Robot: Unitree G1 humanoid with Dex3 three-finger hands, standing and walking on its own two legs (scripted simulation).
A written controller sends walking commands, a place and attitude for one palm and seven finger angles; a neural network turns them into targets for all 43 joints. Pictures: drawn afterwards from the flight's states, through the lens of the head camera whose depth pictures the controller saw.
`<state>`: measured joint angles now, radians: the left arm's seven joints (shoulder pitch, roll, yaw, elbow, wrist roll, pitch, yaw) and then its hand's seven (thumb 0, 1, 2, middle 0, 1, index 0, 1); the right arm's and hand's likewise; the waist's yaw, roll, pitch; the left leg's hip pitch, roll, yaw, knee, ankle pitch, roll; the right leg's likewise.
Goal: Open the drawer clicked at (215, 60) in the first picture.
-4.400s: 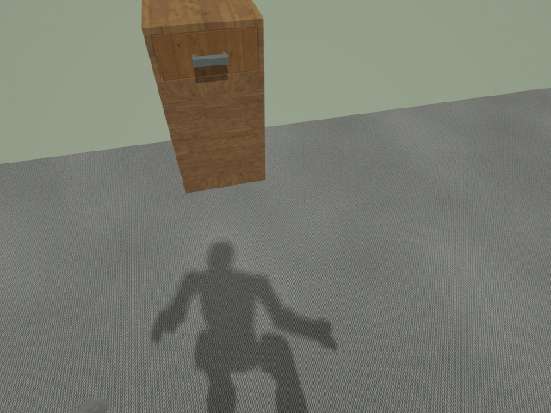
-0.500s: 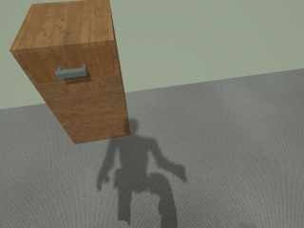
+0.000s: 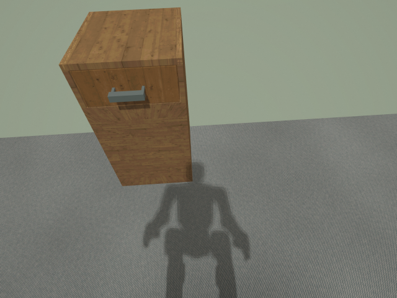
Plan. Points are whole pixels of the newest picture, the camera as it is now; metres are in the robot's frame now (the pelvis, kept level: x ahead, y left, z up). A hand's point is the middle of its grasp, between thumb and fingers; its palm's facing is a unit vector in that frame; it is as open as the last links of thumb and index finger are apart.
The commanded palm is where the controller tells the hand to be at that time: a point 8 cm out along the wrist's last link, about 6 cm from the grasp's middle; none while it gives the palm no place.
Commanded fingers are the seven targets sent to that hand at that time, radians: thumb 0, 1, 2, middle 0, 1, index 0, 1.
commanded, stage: take the last steps up to it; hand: left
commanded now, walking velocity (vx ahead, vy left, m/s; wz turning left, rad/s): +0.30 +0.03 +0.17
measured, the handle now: (127, 92) +0.78 +0.31 -0.07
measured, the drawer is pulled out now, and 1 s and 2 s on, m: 0.00 0.00 0.00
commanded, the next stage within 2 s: come to a stop and stand still in 0.96 s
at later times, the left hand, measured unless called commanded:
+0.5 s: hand out of the picture -0.07 +0.18 -0.17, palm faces +0.22 -0.96 -0.16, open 7.4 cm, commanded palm none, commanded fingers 0.00 0.90 0.90 -0.20 -0.30 -0.20 -0.30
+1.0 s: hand (129, 226) +0.32 +0.22 -0.16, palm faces +0.04 -0.97 -0.25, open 7.3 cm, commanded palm none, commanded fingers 0.00 0.90 0.90 -0.20 -0.30 -0.20 -0.30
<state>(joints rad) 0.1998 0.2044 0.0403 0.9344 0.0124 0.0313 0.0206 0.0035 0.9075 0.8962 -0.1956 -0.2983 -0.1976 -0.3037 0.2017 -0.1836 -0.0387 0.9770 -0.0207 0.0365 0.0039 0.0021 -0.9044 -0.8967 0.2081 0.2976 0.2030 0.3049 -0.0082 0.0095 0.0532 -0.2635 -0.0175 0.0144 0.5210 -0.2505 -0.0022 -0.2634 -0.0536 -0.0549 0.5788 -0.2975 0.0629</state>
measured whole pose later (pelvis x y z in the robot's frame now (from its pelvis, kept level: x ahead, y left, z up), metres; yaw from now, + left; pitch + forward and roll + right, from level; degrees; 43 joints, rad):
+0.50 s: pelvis +0.05 +0.03 +0.00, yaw +6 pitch +0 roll -1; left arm 0.48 0.15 0.04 1.15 0.03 -0.02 0.01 0.00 0.91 0.90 -0.20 -0.30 -0.20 -0.30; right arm 0.20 -0.19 -0.04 1.04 -0.03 -0.02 0.02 0.00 -0.91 -0.90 0.20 0.30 0.20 0.30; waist 0.06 -0.01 0.01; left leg -0.26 0.08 0.12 0.51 -0.26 0.00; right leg -0.11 -0.08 -0.16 0.48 -0.35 0.02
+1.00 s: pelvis +0.22 +0.02 -0.01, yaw +3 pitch -1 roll +1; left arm 0.12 0.20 0.06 1.00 0.02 -0.05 -0.01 0.00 0.92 0.90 -0.19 -0.30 -0.20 -0.30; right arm 0.43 -0.13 -0.03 1.18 -0.02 -0.02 -0.01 0.00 -0.91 -0.90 0.21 0.30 0.20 0.30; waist -0.04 0.03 0.09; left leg -0.11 0.09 0.11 0.82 -0.53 -0.01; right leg -0.41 -0.05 -0.14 0.65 -0.20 -0.06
